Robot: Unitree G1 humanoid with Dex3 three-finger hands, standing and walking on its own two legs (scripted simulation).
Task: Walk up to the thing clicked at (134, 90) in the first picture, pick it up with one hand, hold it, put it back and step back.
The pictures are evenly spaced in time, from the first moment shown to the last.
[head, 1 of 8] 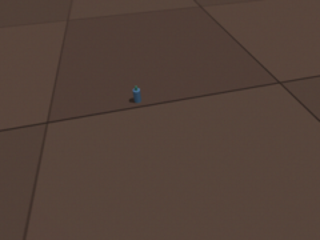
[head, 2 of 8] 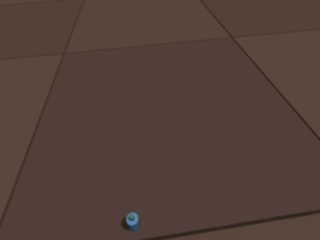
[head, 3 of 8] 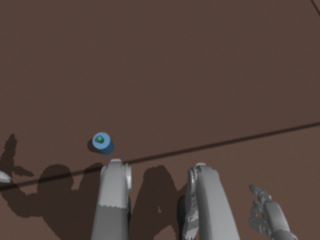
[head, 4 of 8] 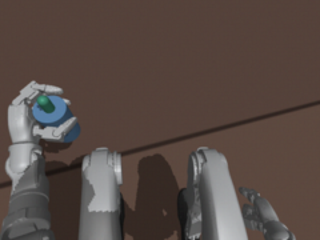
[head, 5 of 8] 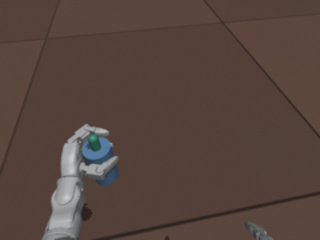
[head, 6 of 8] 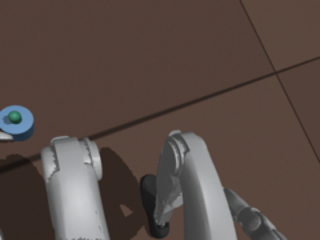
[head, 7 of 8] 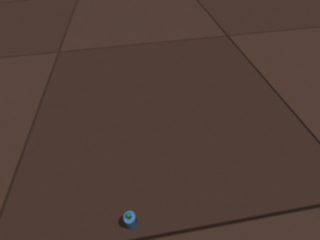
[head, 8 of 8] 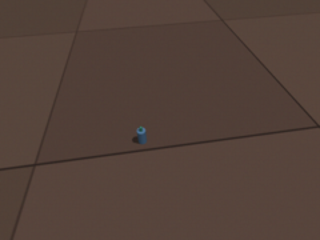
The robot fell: no
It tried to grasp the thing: yes
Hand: left
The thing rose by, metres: 0.69
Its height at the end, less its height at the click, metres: +0.00
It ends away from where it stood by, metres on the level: 0.01
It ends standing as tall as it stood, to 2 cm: yes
